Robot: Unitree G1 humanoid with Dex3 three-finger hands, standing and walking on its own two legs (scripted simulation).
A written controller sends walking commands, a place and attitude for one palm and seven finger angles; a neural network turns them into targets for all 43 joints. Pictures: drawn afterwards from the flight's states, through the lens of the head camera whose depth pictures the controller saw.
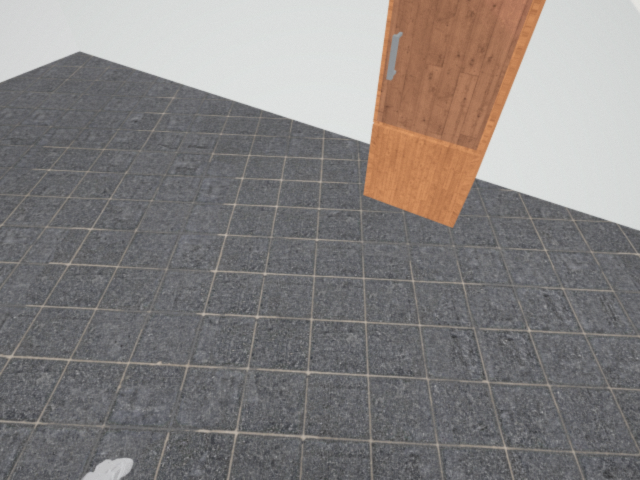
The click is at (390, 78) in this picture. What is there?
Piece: cupboard door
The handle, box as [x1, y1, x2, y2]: [386, 32, 402, 79]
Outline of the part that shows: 402,32 399,32 396,35 394,34 392,37 386,77 387,79 391,79 395,73 395,70 393,69 398,38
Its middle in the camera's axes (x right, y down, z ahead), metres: +0.26 -0.63 +1.34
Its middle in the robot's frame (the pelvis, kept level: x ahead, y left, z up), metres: +1.43 -0.20 -0.07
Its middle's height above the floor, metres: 0.70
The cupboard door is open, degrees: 0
